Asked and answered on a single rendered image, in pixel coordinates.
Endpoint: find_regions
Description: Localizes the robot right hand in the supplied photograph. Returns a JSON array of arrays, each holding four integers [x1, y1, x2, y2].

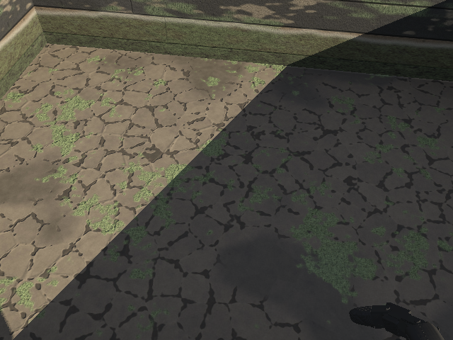
[[349, 302, 444, 340]]

